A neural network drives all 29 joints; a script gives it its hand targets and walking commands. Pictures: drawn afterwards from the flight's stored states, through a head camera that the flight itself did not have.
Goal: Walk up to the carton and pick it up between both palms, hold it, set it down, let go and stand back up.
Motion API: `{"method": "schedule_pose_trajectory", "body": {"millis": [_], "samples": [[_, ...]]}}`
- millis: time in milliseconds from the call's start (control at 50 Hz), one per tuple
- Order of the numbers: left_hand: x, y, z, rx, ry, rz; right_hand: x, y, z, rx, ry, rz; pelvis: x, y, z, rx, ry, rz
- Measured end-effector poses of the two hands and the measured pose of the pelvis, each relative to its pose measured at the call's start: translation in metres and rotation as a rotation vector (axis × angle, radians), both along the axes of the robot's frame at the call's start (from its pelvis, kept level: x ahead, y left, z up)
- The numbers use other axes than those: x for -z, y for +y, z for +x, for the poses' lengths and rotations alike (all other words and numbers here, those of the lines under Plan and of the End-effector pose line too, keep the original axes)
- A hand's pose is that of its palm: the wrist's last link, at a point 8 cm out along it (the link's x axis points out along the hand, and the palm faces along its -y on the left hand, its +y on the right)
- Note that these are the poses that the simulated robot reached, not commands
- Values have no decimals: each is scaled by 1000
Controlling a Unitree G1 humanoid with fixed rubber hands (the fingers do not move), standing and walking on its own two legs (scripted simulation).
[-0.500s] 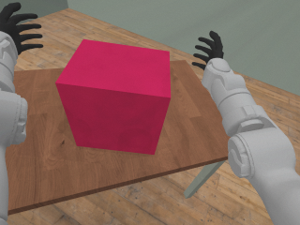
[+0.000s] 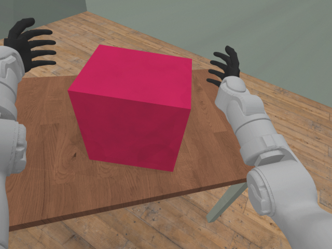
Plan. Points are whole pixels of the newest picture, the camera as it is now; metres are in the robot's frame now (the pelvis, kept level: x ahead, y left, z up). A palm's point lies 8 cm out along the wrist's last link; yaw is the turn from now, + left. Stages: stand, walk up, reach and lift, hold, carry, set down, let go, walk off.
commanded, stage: set down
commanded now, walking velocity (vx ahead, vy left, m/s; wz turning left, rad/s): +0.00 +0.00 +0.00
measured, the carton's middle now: (138, 111) +0.51 -0.02 +0.03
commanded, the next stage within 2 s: none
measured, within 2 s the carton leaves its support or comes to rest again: neither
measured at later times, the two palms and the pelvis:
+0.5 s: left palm (6, 83) +0.47 +0.26 +0.19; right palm (226, 103) +0.37 -0.20 +0.17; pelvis +0.00 +0.01 +0.00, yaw -1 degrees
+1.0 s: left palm out of the picture +0.42 +0.29 +0.13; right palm (216, 127) +0.34 -0.18 +0.12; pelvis +0.03 +0.01 +0.00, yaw -2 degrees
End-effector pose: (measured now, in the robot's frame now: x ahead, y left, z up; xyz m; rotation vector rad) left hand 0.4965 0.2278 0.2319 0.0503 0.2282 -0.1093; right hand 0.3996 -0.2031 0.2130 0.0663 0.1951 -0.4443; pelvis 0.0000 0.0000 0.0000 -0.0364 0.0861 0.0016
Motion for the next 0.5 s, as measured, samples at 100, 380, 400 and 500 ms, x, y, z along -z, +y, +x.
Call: {"method": "schedule_pose_trajectory", "body": {"millis": [100, 380, 400, 500], "samples": [[25, 9, -12, 4, 25, 11, 23, 4, -12, -10, 27, 19, 0, 1, -2, 2, -36, 0], [41, 31, -28, 18, 25, 19, 35, 6, -26, 3, 35, 31, 1, 9, -4, 0, -54, -6], [41, 32, -28, 23, 26, 19, 35, 6, -27, 4, 38, 32, 1, 10, -3, 2, -60, -7], [43, 33, -31, 47, 38, 31, 40, 7, -31, 3, 42, 39, 1, 14, 1, 9, -88, -8]]}}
